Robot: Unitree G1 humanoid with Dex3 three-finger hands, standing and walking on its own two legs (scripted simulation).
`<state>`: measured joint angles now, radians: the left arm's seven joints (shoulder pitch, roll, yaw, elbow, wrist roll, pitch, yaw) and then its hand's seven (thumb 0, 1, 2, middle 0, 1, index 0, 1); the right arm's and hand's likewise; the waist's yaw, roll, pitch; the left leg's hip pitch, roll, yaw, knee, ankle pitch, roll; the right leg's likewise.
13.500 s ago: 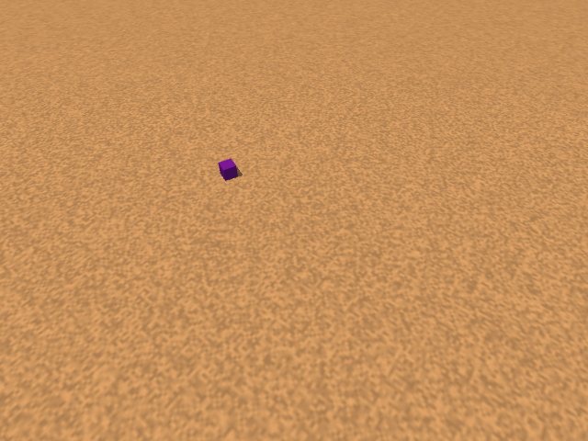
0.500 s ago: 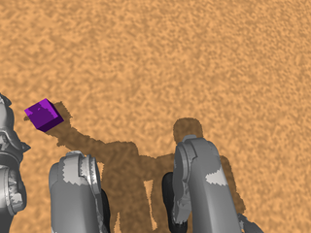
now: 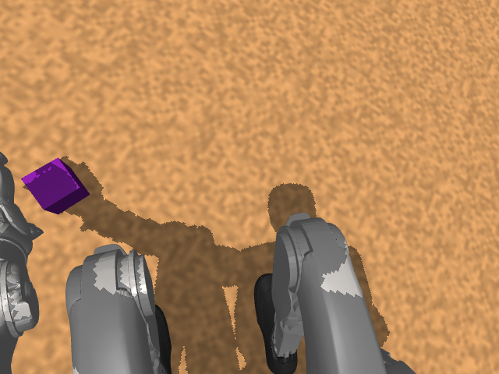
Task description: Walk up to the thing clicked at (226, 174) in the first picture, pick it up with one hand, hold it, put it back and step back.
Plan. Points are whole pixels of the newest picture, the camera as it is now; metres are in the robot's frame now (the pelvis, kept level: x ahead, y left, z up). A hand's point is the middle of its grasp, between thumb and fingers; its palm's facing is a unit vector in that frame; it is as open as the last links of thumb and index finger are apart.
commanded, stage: rise first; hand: left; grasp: from above
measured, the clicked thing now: (58, 187) +0.45 +0.30 -0.29
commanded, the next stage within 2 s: approach in 1.16 s
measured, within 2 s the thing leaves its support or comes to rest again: neither
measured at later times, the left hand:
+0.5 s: hand (12, 195) +0.42 +0.32 -0.19, palm faces -0.34 -0.27 -0.90, open 14.0 cm
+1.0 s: hand (10, 197) +0.41 +0.32 -0.18, palm faces -0.34 -0.27 -0.90, open 14.0 cm
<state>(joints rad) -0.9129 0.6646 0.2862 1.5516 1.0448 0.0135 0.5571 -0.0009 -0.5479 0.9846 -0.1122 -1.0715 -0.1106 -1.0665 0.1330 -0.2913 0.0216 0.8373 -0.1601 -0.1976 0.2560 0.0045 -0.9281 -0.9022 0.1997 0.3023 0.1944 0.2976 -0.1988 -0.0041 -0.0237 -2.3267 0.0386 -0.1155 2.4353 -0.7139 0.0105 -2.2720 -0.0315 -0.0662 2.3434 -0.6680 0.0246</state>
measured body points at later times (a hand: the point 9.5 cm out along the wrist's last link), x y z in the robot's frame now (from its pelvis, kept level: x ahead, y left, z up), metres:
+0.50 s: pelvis +0.00 +0.00 -0.01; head +0.24 +0.05 +0.37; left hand +0.43 +0.33 -0.13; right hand +0.03 -0.27 -0.11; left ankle +0.07 +0.12 -0.29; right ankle +0.10 -0.13 -0.29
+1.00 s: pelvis +0.00 +0.00 +0.00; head +0.24 +0.05 +0.37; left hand +0.43 +0.33 -0.13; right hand +0.04 -0.27 -0.11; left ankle +0.07 +0.12 -0.29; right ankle +0.10 -0.13 -0.29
